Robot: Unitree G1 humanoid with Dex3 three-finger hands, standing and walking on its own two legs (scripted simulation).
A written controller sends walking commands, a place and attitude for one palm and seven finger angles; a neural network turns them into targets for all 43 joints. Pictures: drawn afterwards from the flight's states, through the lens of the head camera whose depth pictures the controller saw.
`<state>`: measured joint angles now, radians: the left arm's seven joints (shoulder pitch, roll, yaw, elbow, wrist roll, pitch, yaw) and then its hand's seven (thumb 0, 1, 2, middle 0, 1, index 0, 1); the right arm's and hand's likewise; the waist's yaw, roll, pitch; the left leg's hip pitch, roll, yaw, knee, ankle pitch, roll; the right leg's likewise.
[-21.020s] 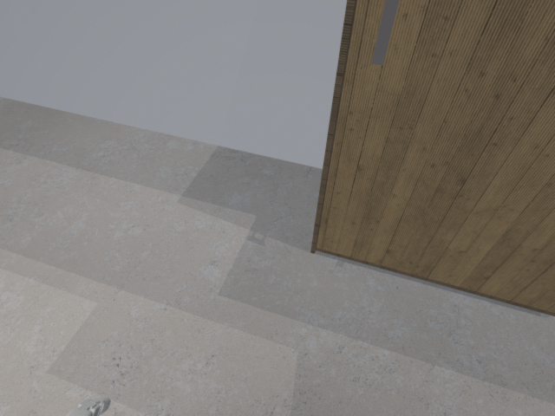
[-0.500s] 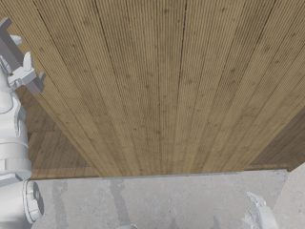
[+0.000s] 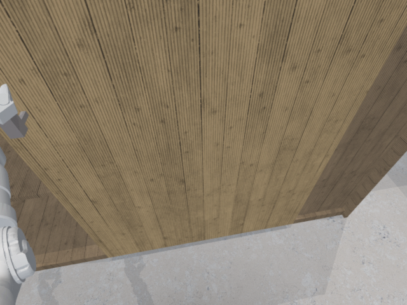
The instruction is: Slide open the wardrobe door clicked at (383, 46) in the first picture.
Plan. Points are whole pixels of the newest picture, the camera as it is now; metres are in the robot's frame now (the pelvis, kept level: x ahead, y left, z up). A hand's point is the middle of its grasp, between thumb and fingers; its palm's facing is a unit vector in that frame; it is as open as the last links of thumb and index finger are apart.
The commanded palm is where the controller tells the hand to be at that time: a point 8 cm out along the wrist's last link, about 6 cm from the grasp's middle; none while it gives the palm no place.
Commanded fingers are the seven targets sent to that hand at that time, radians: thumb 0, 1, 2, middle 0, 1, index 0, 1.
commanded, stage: stop walking and hold the door there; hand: left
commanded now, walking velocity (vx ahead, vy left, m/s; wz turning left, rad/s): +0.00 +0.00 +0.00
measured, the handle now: out of the picture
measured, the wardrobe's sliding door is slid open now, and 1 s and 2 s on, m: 0.59 0.59 0.59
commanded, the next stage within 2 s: loosen the grip on the handle in 1.30 s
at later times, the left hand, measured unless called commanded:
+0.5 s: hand (3, 107) +0.41 +0.35 +0.21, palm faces +0.43 -0.87 -0.22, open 5.9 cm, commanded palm +0.37 +0.39 +0.19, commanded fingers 0.00 0.90 0.90 -0.45 -1.40 -0.45 -1.40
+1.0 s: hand (4, 108) +0.41 +0.35 +0.21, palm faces +0.35 -0.92 -0.15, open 6.0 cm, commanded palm +0.37 +0.38 +0.19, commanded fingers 0.00 0.90 0.90 -0.45 -1.40 -0.45 -1.40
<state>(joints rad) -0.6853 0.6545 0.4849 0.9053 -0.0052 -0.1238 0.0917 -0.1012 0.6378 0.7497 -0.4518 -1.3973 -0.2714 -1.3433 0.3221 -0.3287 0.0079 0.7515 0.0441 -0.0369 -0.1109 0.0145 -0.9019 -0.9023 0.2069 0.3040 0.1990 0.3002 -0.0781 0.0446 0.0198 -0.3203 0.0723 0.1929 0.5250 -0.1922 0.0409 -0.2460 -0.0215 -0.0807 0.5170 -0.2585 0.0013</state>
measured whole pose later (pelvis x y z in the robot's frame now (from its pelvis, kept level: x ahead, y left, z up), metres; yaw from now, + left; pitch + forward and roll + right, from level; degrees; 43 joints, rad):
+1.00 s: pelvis -0.04 +0.10 +0.00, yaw +4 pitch +0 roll -1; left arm -0.82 0.41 0.25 0.64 -0.06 -0.08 0.08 -0.13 0.69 0.77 -0.45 -1.40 -0.28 -1.40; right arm 0.22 -0.27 0.05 0.72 0.03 -0.07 -0.09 0.01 -0.90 -0.90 0.21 0.30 0.20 0.30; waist -0.02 0.03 0.11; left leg -0.31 0.04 0.07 0.58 -0.25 -0.01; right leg -0.24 0.01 -0.12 0.56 -0.32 -0.05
